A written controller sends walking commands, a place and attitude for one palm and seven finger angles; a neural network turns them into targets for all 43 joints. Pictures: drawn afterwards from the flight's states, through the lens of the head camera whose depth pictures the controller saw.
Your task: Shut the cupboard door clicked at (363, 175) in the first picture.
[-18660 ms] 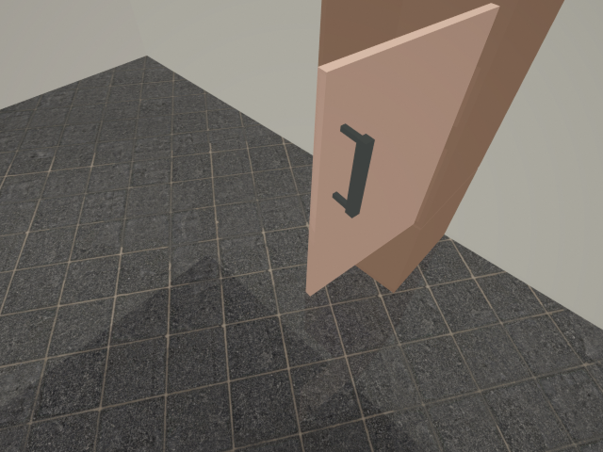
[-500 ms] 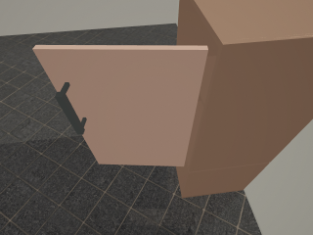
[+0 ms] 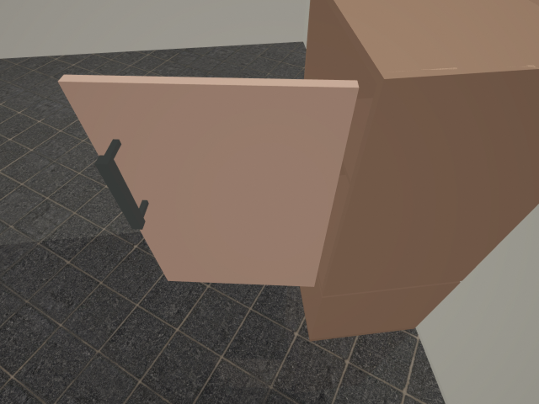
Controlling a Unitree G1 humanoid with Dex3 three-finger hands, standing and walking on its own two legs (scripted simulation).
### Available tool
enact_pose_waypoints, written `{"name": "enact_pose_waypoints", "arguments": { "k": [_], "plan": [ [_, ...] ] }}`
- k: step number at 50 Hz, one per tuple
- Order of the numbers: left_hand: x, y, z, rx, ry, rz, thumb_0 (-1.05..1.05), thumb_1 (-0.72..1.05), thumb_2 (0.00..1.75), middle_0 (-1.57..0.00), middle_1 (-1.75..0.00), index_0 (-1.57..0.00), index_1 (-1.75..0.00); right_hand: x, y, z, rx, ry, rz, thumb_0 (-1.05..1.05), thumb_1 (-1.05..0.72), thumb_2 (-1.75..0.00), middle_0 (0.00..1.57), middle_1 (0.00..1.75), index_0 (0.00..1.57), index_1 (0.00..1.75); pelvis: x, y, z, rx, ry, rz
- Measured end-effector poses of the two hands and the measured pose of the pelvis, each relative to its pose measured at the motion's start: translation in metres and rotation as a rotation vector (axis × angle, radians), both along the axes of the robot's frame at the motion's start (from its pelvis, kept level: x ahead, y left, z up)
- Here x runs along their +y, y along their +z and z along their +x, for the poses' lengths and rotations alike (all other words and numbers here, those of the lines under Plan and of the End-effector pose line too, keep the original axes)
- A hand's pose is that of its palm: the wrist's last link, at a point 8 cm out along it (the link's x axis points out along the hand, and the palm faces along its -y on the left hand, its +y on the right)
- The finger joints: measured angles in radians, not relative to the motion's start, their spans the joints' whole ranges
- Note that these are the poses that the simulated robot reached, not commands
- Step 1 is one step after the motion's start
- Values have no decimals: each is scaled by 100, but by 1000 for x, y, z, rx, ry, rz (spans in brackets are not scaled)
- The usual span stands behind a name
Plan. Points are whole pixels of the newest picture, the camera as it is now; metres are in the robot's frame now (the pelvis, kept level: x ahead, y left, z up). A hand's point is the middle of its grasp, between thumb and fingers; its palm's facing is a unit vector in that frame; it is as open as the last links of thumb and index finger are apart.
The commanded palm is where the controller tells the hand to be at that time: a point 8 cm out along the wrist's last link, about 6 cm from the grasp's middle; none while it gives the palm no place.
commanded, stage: look again from close up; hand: left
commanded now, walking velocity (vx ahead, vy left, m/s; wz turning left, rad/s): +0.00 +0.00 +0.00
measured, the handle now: (127, 187) +0.43 +0.27 +0.07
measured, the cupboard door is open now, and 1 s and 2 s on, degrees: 81 81 81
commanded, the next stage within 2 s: raise the hand and make a fist in 0.18 s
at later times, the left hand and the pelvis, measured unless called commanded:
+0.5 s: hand (141, 352) +0.19 +0.19 +0.00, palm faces +0.19 -0.98 -0.11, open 7.0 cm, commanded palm +0.08 +0.23 -0.05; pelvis -0.03 +0.02 -0.02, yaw +3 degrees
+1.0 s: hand out of the picture +0.12 +0.17 -0.01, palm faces -0.18 -0.98 -0.01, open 4.7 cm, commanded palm +0.09 +0.26 -0.01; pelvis -0.11 +0.04 -0.09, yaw +4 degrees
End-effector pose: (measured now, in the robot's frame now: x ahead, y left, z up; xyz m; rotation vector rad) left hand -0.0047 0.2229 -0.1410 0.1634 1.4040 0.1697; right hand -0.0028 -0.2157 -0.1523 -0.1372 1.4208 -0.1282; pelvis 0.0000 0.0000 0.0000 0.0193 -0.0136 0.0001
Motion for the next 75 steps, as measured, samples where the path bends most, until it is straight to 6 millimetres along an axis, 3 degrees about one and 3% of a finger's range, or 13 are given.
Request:
{"name": "enact_pose_waypoints", "arguments": {
  "k": [15, 21, 24, 27, 32, 36, 40, 45, 51, 58, 62, 69, 75],
  "plan": [
    [1, -3, -12, 15, 8, -17, 1, 91, 90, -20, -30, -20, -30, 7, 3, -8, 12, -1, -5, 0, -92, -90, 20, 30, 20, 30, 7, 1, -5, 7, 4, -9],
    [35, 88, 95, -699, 59, 96, 4, 94, 90, -22, -31, -22, -32, -10, 14, 37, -397, 19, -84, 1, -92, -90, 21, 30, 20, 30, 18, -8, -14, 20, 30, -6],
    [25, 139, 148, -1062, -17, 65, 3, 94, 90, -24, -34, -24, -35, -16, 22, 71, -596, 49, -92, 1, -91, -90, 20, 30, 20, 30, 23, -16, -28, 56, 56, -6],
    [4, 157, 169, -1341, -75, -82, 2, 93, 90, -27, -38, -27, -39, -18, 36, 101, -753, 84, -101, 1, -91, -90, 20, 30, 20, 30, 23, -30, -43, 116, 44, 4],
    [-15, 114, 125, -1419, -147, -283, 1, 91, 90, -36, -47, -36, -47, -14, 56, 134, -889, 190, -120, 1, -91, -90, 20, 30, 20, 30, 18, -57, -65, 161, 33, 9],
    [9, 74, 71, -1244, -117, -192, 1, 90, 90, -43, -55, -43, -55, 1, 56, 152, -952, 268, -115, 1, -91, -90, 20, 30, 20, 30, 19, -76, -80, 166, 53, -18],
    [40, 96, 48, -1344, -74, -26, 2, 90, 90, -51, -63, -51, -63, 26, 41, 154, -987, 313, -69, 1, -90, -90, 20, 30, 20, 30, 21, -90, -93, 170, 73, -52],
    [27, 150, 77, -1637, -177, -90, 3, 90, 90, -59, -73, -59, -73, 58, 13, 131, -952, 310, 13, 1, -90, -90, 20, 30, 20, 30, 28, -97, -106, 160, 88, -83],
    [0, 125, 116, -1307, -313, -288, 1, 90, 90, -70, -84, -70, -85, 64, 1, 73, -790, 170, 40, 1, -90, -90, 21, 30, 21, 30, 37, -82, -106, 149, 63, -60],
    [53, 148, 101, -1321, -77, -50, 2, 90, 90, -83, -98, -83, -99, 38, 11, 39, -688, 117, -60, 1, -90, -90, 21, 30, 20, 30, 44, -64, -88, 143, 42, -51],
    [64, 173, 103, -1495, -123, 4, 2, 90, 90, -90, -106, -90, -107, 27, 11, 49, -682, 190, -92, 1, -90, -90, 21, 30, 20, 30, 47, -67, -83, 154, 64, -66],
    [35, 153, 121, -1317, -255, -193, 2, 90, 90, -103, -120, -103, -121, 29, 31, 94, -801, 165, -103, 1, -90, -90, 21, 30, 20, 30, 50, -61, -72, 151, 58, -59],
    [65, 188, 125, -1421, -135, -41, 2, 89, 90, -114, -132, -114, -133, 48, 53, 132, -898, 194, -49, 1, -90, -90, 20, 30, 20, 30, 45, -51, -58, 127, 59, -53]
  ]
}}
